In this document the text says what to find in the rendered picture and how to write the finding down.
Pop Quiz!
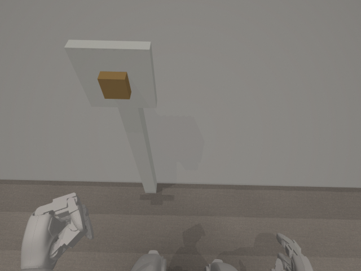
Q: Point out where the left robot shin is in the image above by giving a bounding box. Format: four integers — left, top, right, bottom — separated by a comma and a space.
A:
149, 250, 159, 255

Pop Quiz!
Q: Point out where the left robot thigh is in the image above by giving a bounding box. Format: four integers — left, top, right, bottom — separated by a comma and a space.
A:
130, 253, 166, 271

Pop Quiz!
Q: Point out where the panel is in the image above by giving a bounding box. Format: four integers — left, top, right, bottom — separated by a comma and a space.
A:
64, 40, 157, 193

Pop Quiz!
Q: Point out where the button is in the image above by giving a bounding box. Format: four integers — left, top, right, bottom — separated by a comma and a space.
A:
98, 71, 131, 99

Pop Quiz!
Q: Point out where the robot right hand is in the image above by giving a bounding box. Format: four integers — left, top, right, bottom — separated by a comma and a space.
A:
271, 233, 314, 271

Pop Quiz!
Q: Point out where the robot left hand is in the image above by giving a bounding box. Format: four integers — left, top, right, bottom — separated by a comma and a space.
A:
21, 193, 94, 270

